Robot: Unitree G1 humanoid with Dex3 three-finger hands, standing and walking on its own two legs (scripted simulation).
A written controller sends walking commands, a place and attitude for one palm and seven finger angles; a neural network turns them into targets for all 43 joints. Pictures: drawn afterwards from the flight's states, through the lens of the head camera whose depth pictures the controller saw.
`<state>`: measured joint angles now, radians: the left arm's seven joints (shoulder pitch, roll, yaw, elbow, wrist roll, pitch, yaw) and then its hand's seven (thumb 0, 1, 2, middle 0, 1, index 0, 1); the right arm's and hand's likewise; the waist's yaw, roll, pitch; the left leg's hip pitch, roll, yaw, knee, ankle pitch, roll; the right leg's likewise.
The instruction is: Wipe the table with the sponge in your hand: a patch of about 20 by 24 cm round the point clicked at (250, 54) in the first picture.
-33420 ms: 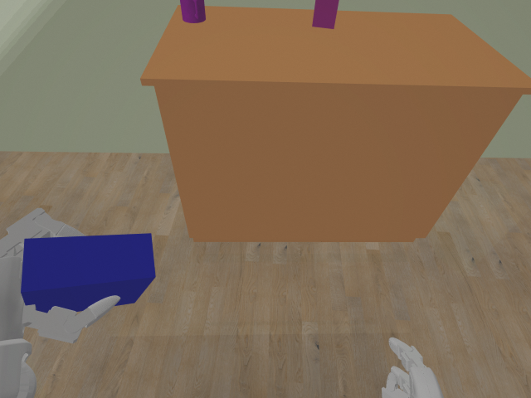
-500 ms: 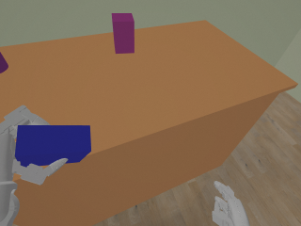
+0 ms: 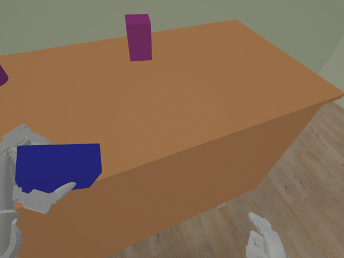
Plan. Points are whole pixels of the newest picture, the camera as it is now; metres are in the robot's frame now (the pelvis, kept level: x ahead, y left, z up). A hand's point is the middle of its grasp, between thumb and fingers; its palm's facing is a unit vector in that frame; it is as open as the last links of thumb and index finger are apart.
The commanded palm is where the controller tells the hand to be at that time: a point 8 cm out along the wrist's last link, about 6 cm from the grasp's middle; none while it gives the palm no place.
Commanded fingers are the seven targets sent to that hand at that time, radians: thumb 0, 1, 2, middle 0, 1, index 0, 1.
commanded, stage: come to a stop and stand still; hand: left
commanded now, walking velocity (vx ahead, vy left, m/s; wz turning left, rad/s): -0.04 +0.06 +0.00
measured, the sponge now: (71, 169) +0.23 +0.22 +0.13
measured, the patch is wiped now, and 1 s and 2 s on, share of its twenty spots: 0.00 0.00 0.00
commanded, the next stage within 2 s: look again from close up in 0.88 s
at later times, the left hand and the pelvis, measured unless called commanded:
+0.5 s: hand (39, 169) +0.21 +0.26 +0.16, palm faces +0.43 -0.85 -0.32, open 9.6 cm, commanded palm +0.16 +0.28 +0.17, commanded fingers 0.00 0.10 1.30 -1.20 -1.60 -1.20 -1.60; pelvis +0.00 +0.00 +0.00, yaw +0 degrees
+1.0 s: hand (34, 170) +0.21 +0.27 +0.15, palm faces +0.40 -0.86 -0.33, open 9.6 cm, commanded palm +0.15 +0.30 +0.17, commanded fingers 0.00 0.10 1.30 -1.20 -1.60 -1.20 -1.60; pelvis +0.00 +0.01 +0.00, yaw +1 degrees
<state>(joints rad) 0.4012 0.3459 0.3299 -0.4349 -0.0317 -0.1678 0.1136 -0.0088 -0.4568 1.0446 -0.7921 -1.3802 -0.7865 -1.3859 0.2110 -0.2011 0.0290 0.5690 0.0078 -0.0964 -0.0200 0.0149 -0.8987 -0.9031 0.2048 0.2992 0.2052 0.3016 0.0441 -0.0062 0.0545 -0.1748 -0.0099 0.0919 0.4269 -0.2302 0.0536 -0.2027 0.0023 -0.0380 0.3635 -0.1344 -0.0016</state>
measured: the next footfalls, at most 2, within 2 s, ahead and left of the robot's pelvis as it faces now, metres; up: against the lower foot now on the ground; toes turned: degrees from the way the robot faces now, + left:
none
